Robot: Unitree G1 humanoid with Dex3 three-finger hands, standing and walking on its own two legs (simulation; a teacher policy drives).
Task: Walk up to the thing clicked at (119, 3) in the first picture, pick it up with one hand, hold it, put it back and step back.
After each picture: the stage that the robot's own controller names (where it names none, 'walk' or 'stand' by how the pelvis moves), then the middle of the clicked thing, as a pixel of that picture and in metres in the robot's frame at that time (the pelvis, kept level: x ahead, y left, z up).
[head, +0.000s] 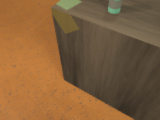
stand; (115, 0) +0.80 -0.17 +0.06
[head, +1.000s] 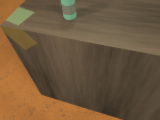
walk; (68, 5) +0.72 +0.10 +0.08
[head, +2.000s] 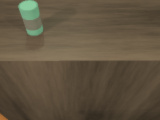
stand; (31, 18) +0.56 +0.21 +0.10
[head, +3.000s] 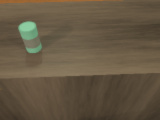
stand; (31, 37) +0.53 +0.22 +0.06
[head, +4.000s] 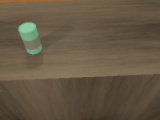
stand; (31, 38) +0.53 +0.22 +0.05
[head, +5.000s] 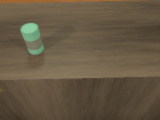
stand; (33, 39) +0.53 +0.21 +0.05
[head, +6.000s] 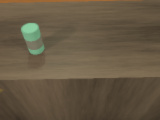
stand; (33, 39) +0.53 +0.21 +0.05
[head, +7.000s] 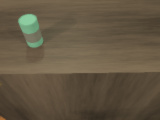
rise first; (31, 31) +0.53 +0.21 +0.06
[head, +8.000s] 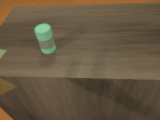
rise first; (45, 39) +0.54 +0.21 +0.06
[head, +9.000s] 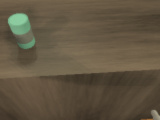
go down; (22, 31) +0.53 +0.19 +0.07
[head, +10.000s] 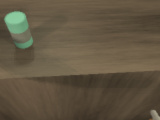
go down; (20, 30) +0.52 +0.19 +0.08
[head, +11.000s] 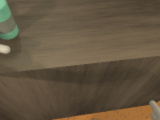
close in; (2, 19) +0.52 +0.21 +0.11
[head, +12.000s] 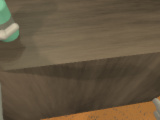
lift; (1, 21) +0.51 +0.20 +0.11
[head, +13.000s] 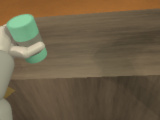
lift; (28, 39) +0.34 +0.15 +0.26
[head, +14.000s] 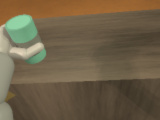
hold; (27, 40) +0.34 +0.16 +0.26
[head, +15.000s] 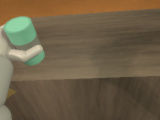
hold; (26, 42) +0.33 +0.16 +0.25
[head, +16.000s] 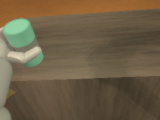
hold; (25, 44) +0.33 +0.17 +0.25
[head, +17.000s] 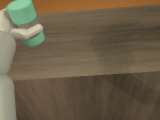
crouch; (27, 23) +0.40 +0.15 +0.26
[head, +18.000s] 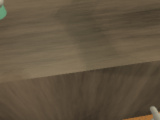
lower; out of the picture +0.51 +0.21 +0.26
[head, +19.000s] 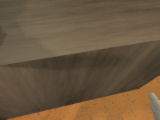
lower; out of the picture +0.54 +0.21 +0.13
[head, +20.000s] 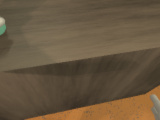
lower; out of the picture +0.52 +0.21 +0.12
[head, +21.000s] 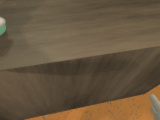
lower; out of the picture +0.52 +0.21 +0.12
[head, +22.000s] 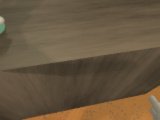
lower; out of the picture +0.52 +0.22 +0.12
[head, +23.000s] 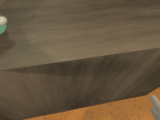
open; out of the picture +0.53 +0.22 +0.12
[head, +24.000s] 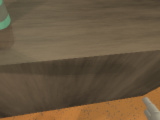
sink last; out of the picture +0.53 +0.21 +0.12
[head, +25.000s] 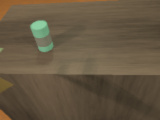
sink last; (42, 36) +0.53 +0.21 +0.09
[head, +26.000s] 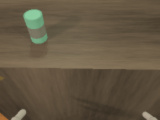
stand; (36, 27) +0.54 +0.20 +0.09
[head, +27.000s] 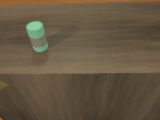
stand; (37, 37) +0.55 +0.20 +0.07
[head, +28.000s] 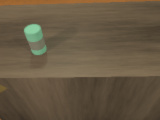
stand; (36, 40) +0.54 +0.21 +0.05
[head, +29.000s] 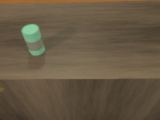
stand; (34, 40) +0.53 +0.21 +0.05
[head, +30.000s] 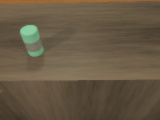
stand; (32, 41) +0.52 +0.22 +0.05
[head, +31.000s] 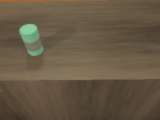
stand; (32, 40) +0.52 +0.22 +0.05
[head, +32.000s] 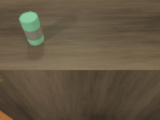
walk; (32, 29) +0.54 +0.21 +0.06
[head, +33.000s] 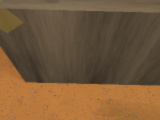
walk; out of the picture +0.79 +0.16 +0.08
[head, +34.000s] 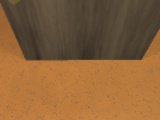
stand; out of the picture +1.15 +0.23 +0.08
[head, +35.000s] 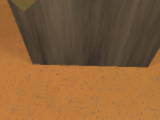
stand; out of the picture +1.15 +0.18 +0.07
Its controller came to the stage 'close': yes
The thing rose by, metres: 0.20
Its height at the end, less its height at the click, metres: +0.00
